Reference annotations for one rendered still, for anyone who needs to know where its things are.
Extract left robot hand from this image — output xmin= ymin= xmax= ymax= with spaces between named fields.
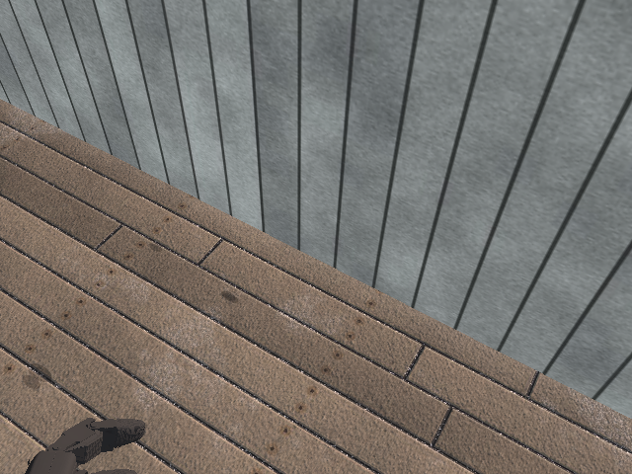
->
xmin=25 ymin=418 xmax=145 ymax=474

